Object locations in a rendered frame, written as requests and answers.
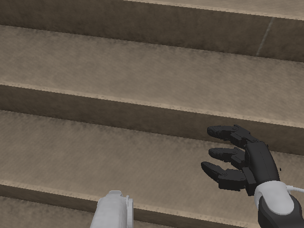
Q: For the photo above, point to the left robot thigh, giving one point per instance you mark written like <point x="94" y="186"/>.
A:
<point x="114" y="211"/>

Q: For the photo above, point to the robot right hand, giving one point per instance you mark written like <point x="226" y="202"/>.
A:
<point x="253" y="167"/>

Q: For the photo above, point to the robot right forearm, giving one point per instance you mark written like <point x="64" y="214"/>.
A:
<point x="277" y="208"/>

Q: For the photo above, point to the left robot shin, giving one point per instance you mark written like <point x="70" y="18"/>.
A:
<point x="112" y="192"/>

